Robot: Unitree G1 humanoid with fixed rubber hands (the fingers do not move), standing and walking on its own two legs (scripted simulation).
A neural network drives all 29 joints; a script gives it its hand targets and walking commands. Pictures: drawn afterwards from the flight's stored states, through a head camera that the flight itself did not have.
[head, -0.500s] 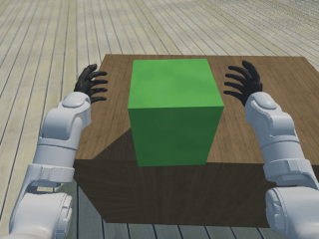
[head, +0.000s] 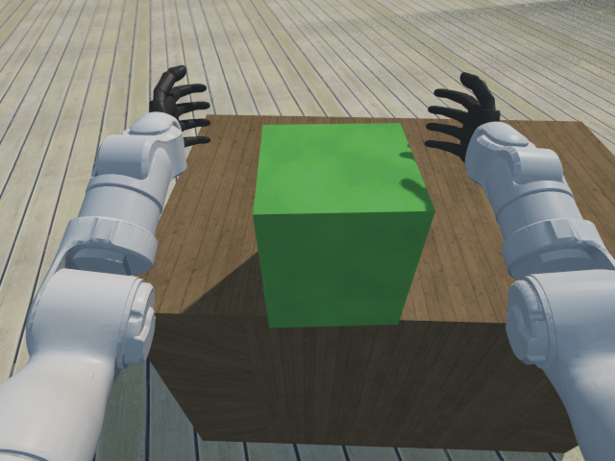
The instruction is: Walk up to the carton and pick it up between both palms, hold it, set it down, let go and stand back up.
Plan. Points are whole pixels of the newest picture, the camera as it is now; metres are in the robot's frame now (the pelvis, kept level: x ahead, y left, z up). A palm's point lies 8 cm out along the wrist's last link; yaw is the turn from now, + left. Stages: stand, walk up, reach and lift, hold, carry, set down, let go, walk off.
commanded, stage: reach and lift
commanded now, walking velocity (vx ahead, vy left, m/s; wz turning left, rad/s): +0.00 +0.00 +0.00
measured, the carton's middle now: (332, 228) +0.45 -0.01 +0.06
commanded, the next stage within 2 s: none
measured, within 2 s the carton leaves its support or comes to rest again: neither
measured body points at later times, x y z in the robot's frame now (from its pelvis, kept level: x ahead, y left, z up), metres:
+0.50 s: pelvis +0.00 +0.00 +0.00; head +0.00 +0.01 +0.45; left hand +0.45 +0.22 +0.18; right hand +0.45 -0.19 +0.18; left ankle +0.04 +0.14 -0.74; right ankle +0.02 -0.09 -0.74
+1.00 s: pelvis +0.02 +0.01 +0.00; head +0.06 +0.02 +0.44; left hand +0.47 +0.23 +0.12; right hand +0.48 -0.19 +0.14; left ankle +0.04 +0.15 -0.74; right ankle +0.02 -0.09 -0.74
